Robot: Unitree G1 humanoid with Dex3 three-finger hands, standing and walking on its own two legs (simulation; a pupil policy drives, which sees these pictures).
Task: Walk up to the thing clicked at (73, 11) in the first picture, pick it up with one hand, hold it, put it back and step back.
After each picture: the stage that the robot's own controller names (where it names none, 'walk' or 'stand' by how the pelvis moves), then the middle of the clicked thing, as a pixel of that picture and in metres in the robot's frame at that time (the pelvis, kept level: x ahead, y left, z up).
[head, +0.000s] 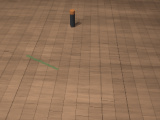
stand; (72, 18) +1.97 +0.10 -0.65
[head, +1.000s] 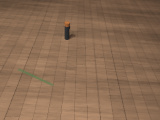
walk; (67, 30) +1.84 +0.10 -0.65
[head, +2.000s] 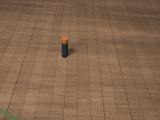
walk; (64, 47) +1.25 +0.11 -0.65
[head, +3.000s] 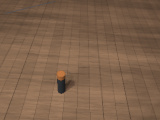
walk; (61, 82) +0.84 +0.13 -0.65
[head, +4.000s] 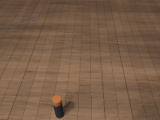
walk; (58, 107) +0.63 +0.18 -0.64
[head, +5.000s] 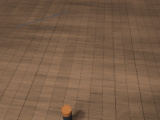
stand; (67, 117) +0.54 +0.13 -0.64
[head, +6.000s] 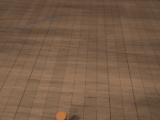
stand; out of the picture +0.51 +0.15 -0.66
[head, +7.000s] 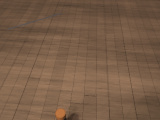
stand; out of the picture +0.52 +0.15 -0.66
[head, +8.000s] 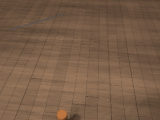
stand; out of the picture +0.52 +0.15 -0.66
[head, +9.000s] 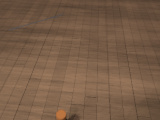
stand; out of the picture +0.52 +0.15 -0.66
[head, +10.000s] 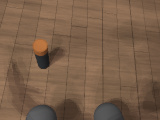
go down; (42, 55) +0.57 +0.16 -0.39
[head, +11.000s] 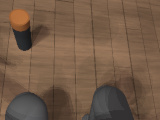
go down; (22, 33) +0.59 +0.20 -0.27
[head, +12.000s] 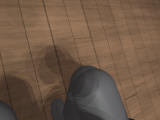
close in; out of the picture +0.58 +0.27 -0.17
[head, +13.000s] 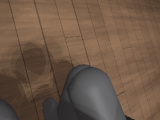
close; out of the picture +0.57 +0.28 -0.17
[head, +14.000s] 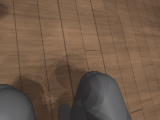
lift; out of the picture +0.58 +0.26 -0.19
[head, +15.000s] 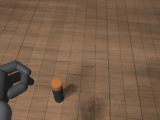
hold; (57, 91) +0.57 +0.13 -0.52
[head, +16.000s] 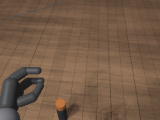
close; (61, 110) +0.54 +0.14 -0.61
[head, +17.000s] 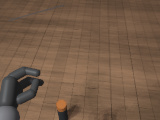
hold; (62, 112) +0.55 +0.13 -0.61
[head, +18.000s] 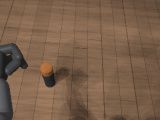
crouch; (48, 76) +0.57 +0.15 -0.48
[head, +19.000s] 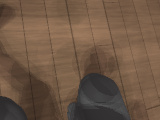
lower; out of the picture +0.60 +0.22 -0.21
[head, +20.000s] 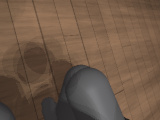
lower; out of the picture +0.58 +0.28 -0.18
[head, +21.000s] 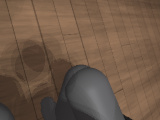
lower; out of the picture +0.58 +0.28 -0.18
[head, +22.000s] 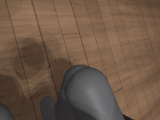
lower; out of the picture +0.58 +0.28 -0.18
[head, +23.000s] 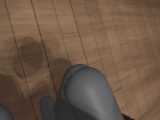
lower; out of the picture +0.58 +0.28 -0.18
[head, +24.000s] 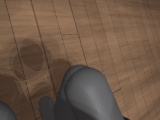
open; out of the picture +0.58 +0.28 -0.19
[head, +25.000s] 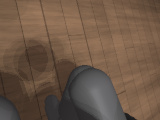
stand; out of the picture +0.58 +0.28 -0.19
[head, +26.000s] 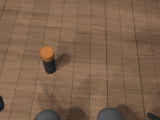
walk; (48, 61) +0.59 +0.16 -0.41
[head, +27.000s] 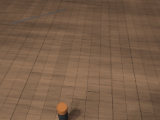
stand; (63, 115) +0.54 +0.13 -0.60
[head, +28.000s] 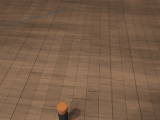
stand; (63, 114) +0.55 +0.13 -0.60
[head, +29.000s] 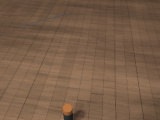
stand; (68, 115) +0.56 +0.11 -0.64
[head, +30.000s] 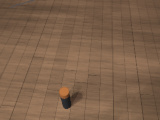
walk; (65, 98) +0.57 +0.14 -0.64
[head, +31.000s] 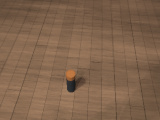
walk; (70, 81) +0.69 +0.07 -0.63
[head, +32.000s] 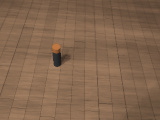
walk; (56, 55) +0.94 +0.17 -0.64
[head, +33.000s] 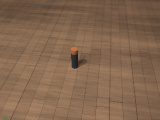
stand; (74, 58) +1.16 +0.12 -0.64
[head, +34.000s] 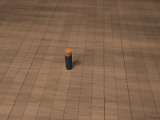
stand; (68, 59) +1.16 +0.14 -0.66
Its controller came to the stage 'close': yes
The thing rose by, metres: 0.00
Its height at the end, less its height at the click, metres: +0.00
